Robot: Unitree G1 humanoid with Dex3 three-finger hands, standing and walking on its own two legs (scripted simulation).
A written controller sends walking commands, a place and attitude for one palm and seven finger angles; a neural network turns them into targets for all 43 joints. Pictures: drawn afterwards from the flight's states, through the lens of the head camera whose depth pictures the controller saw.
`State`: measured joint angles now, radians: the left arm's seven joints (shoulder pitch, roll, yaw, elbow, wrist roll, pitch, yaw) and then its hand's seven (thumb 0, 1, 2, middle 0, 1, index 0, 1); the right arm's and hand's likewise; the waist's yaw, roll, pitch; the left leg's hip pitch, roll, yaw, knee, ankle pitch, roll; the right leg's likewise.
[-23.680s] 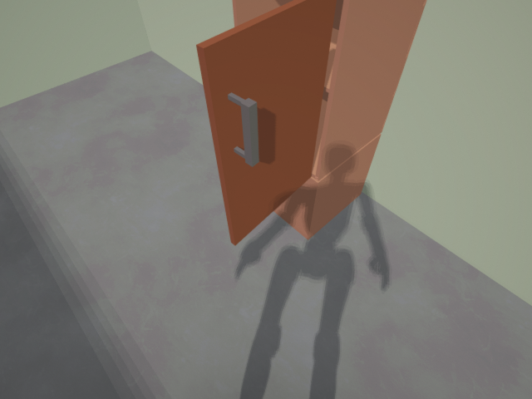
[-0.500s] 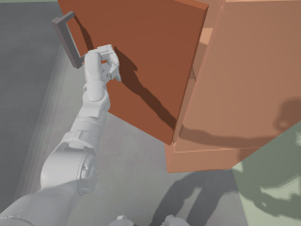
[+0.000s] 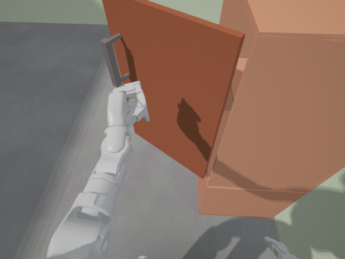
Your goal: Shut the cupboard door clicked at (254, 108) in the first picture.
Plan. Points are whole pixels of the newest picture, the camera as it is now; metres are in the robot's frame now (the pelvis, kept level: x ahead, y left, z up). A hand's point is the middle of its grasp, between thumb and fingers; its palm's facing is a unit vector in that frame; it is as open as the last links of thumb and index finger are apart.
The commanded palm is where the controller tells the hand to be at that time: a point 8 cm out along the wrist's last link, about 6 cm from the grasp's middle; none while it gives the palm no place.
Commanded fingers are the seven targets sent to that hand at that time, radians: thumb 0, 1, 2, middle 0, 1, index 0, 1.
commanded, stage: pull the fist back off the door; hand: left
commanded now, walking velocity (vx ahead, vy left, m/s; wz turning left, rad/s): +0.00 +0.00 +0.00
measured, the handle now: (117, 61) +0.63 +0.15 +0.11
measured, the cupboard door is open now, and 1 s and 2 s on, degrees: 56 56 56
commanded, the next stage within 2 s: draw the hand back to the body in 0.04 s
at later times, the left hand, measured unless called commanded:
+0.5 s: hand (110, 126) +0.37 +0.13 +0.12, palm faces +0.01 -1.00 +0.00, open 3.1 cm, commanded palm +0.33 +0.17 +0.14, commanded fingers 0.00 0.90 0.90 -1.30 -1.50 -1.30 -1.50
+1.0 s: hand (29, 168) +0.25 +0.23 +0.17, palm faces +0.21 -0.94 -0.27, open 3.6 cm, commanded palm +0.21 +0.27 +0.18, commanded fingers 0.00 0.90 0.90 -0.67 -0.81 -0.67 -0.81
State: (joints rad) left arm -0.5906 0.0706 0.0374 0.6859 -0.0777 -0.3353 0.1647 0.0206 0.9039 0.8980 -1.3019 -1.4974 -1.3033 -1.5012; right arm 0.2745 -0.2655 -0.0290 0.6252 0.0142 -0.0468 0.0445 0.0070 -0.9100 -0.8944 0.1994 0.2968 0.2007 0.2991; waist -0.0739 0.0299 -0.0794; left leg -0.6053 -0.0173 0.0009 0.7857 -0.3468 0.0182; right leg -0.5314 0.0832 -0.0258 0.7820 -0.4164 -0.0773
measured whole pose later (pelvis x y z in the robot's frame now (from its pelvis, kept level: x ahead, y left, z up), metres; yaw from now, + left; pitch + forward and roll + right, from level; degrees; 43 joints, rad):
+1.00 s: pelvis +0.01 +0.04 +0.03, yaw +1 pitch -3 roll -1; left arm 0.21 0.29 0.08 -0.24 -0.08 -0.02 0.07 0.02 0.90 0.90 -0.93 -1.09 -0.93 -1.09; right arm 0.17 -0.21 0.08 0.57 0.03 0.03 -0.06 0.01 -0.91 -0.89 0.20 0.30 0.20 0.30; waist 0.05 0.08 0.01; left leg -0.17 -0.06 0.00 0.45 -0.22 0.07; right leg -0.08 0.04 0.00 0.41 -0.27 -0.03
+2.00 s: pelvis +0.02 +0.03 +0.04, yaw +0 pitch +0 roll -1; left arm 0.49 0.37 0.38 -0.38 -0.08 -0.12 0.08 0.01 0.89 0.90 -0.21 -0.30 -0.21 -0.30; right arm 0.18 -0.25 0.01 0.60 0.02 0.02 -0.06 0.01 -0.90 -0.89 0.20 0.30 0.21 0.30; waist 0.04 0.08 0.00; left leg -0.22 -0.04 0.01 0.46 -0.24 0.06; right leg -0.11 0.06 0.01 0.36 -0.25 -0.03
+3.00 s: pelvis -0.15 +0.09 +0.01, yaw +5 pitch +3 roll -5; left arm 0.50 0.45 0.52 -0.54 -0.07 -0.28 0.11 0.01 0.89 0.90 -0.21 -0.30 -0.21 -0.30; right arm 0.18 -0.20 -0.02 0.58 0.01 -0.06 -0.04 0.01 -0.90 -0.89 0.21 0.30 0.21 0.30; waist 0.03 0.00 -0.02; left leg -0.59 0.01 0.17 0.54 -0.05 0.10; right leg -0.19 0.07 0.02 0.63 -0.49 -0.03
